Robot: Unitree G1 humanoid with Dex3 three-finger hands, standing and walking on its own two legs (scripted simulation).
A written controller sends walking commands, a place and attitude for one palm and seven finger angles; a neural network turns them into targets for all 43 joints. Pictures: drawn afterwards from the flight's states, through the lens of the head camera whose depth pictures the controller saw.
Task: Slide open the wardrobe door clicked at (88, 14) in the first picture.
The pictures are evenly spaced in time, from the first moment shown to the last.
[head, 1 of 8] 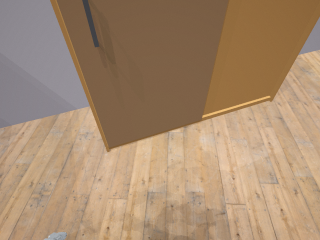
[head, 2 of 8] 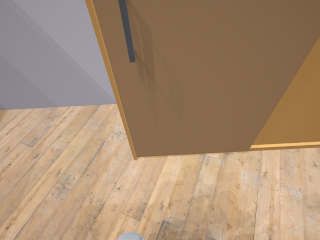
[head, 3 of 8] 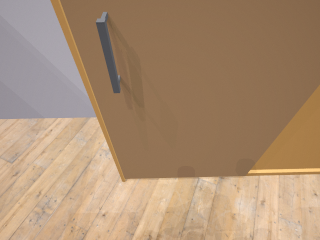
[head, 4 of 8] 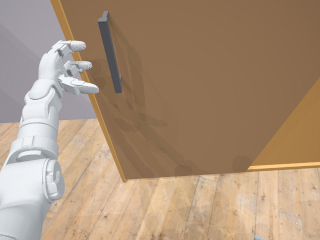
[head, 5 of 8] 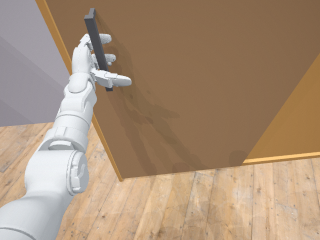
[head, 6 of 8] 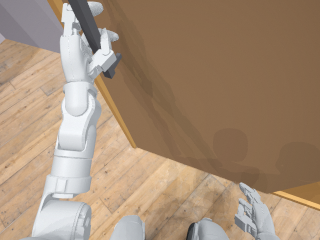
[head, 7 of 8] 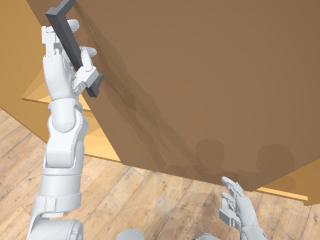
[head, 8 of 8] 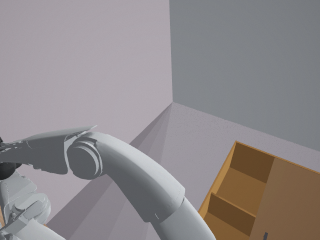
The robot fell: yes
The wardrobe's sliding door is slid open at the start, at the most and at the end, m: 0.00 0.45 0.45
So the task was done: no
